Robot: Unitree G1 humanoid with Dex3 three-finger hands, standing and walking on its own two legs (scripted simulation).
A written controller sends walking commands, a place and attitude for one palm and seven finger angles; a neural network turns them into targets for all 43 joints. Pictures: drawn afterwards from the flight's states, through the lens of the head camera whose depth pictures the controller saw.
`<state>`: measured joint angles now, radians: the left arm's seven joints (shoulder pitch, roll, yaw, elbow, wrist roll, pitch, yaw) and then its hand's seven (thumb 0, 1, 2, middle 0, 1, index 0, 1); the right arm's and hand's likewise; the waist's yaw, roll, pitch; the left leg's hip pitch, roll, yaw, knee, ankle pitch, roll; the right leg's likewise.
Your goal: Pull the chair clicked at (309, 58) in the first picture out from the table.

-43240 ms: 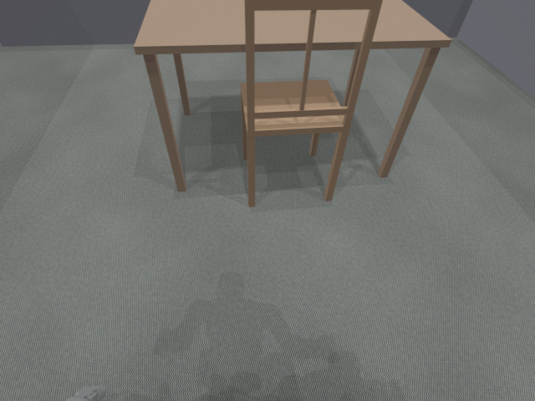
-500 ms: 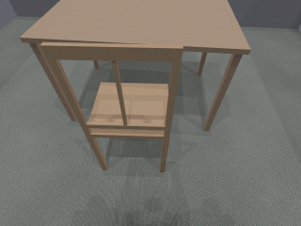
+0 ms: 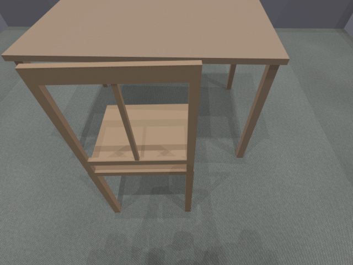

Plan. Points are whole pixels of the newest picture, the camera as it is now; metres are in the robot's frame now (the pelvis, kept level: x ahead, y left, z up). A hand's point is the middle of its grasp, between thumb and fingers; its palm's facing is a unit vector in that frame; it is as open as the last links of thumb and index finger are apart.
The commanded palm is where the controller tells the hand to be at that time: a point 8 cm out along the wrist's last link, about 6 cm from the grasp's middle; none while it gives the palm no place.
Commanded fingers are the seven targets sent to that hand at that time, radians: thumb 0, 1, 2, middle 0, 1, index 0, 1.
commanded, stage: take the last steps up to it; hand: left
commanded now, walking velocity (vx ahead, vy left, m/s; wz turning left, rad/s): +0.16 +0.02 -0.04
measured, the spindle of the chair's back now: (128, 128) +0.50 +0.18 -0.03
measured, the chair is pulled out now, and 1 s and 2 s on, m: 0.25 0.25 0.25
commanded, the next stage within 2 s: come to a stop and stand still in 0.22 s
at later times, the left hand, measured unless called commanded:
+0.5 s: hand out of the picture +0.12 +0.16 -0.16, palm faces +0.04 -0.97 -0.24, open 7.3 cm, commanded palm none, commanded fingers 0.00 0.90 0.90 -0.20 -0.30 -0.20 -0.30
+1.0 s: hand out of the picture +0.13 +0.18 -0.16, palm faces +0.02 -0.96 -0.27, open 7.4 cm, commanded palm none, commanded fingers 0.00 0.90 0.90 -0.20 -0.30 -0.20 -0.30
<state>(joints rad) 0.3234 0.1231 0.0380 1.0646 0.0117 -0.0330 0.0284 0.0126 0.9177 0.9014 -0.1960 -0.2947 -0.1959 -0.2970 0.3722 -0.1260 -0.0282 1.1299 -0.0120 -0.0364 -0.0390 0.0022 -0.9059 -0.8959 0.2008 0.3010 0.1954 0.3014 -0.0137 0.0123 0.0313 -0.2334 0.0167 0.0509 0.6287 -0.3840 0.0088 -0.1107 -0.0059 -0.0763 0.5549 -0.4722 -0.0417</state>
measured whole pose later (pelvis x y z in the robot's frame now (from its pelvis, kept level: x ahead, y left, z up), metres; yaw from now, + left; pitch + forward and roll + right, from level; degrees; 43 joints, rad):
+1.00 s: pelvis +0.07 -0.02 +0.00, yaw +0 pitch -1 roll +0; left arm 0.24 0.20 0.00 0.94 0.02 0.02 0.05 0.01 0.90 0.90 -0.20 -0.30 -0.20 -0.30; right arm 0.23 -0.20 -0.05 0.95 -0.02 0.04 -0.01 0.01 -0.91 -0.90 0.20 0.30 0.20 0.30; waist -0.01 0.02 0.04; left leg -0.27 0.00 0.00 0.64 -0.36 -0.01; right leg -0.30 -0.03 -0.05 0.60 -0.28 -0.01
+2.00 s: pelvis +0.07 +0.00 +0.01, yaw -2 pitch -2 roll +1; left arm 0.26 0.17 -0.01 1.09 0.01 -0.02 0.04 0.01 0.91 0.90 -0.20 -0.29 -0.20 -0.30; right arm 0.23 -0.16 -0.01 1.13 -0.01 -0.01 -0.01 0.01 -0.91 -0.90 0.20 0.30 0.20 0.30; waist 0.00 -0.01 0.03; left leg -0.15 -0.01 0.06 0.45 -0.27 0.02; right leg -0.23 -0.03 0.00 0.47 -0.21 0.02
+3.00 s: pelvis +0.05 -0.03 -0.08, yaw +1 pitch +14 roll -1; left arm 0.57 0.18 0.13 0.07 -0.19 -0.50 -0.16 0.02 0.49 0.73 -0.16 -0.23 -0.16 -0.23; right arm 0.13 -0.26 -0.07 0.46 -0.01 -0.24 0.00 0.01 -0.90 -0.90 0.20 0.30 0.19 0.30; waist 0.04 -0.06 -0.13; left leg -0.87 0.02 -0.04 1.19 -0.57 -0.03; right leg -0.90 -0.02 -0.09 1.17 -0.50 -0.04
